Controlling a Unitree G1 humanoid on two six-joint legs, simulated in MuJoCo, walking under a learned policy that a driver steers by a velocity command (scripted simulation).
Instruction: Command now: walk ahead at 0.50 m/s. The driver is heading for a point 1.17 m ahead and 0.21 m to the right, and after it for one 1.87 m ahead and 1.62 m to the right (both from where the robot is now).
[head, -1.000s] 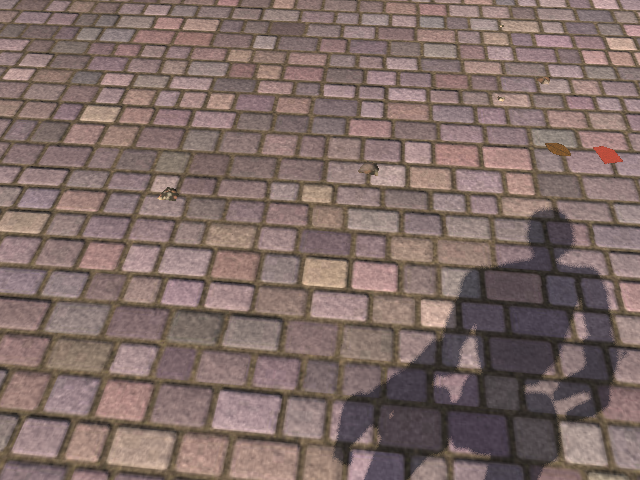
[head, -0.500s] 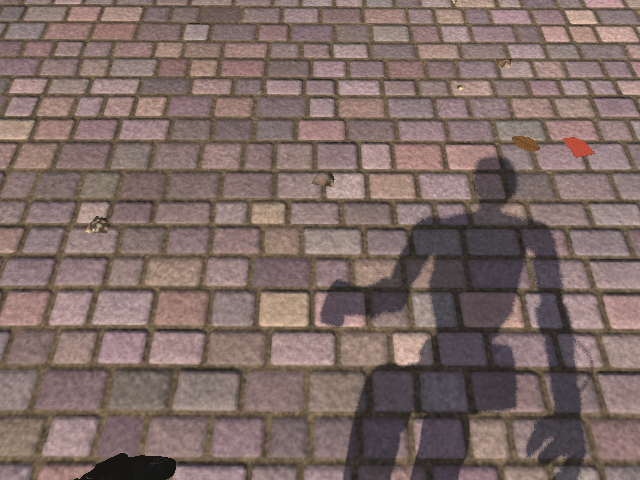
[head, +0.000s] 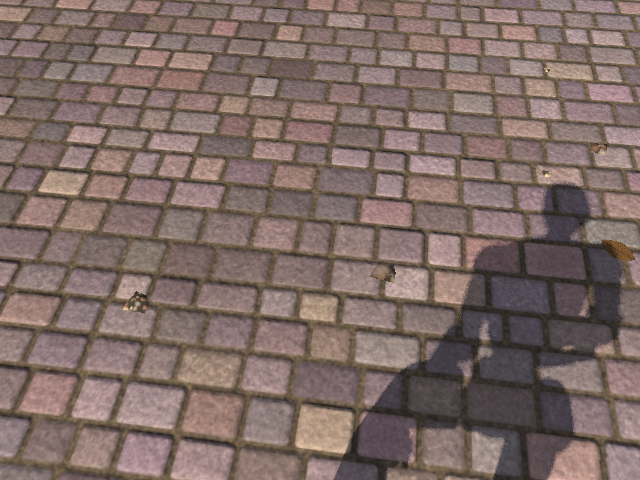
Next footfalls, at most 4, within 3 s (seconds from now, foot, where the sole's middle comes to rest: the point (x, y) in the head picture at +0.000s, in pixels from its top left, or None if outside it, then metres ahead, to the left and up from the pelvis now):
0.08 left None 0.23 0.10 -0.77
0.54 right None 0.34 -0.07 -0.77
1.28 right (419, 467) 0.50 -0.13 -0.77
1.84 left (338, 325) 0.82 0.05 -0.77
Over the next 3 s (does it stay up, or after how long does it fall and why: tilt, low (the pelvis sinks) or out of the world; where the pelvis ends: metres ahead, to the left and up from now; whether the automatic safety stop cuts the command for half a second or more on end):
stays up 1.29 -0.15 -0.02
